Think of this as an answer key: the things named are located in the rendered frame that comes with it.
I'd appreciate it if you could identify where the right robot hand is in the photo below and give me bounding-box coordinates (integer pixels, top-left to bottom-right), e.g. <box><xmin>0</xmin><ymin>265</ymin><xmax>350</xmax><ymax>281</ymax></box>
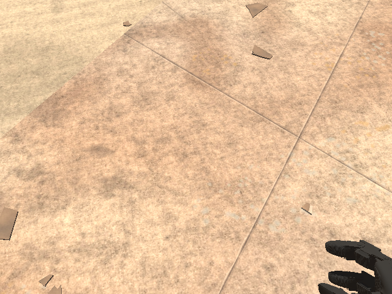
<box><xmin>318</xmin><ymin>240</ymin><xmax>392</xmax><ymax>294</ymax></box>

